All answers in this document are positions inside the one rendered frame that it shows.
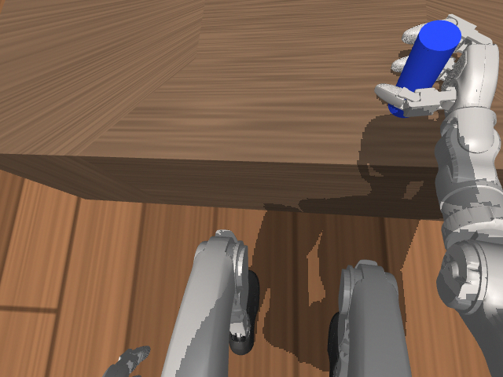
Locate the left robot hand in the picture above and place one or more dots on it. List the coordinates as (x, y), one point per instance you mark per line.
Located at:
(127, 362)

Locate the can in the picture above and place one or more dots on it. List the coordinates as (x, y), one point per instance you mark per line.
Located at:
(433, 47)

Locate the left robot foot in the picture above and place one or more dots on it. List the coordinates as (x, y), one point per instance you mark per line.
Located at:
(243, 345)

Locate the right robot arm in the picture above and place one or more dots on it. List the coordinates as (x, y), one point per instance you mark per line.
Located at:
(471, 201)

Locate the right robot hand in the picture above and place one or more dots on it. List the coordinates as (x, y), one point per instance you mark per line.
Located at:
(471, 82)

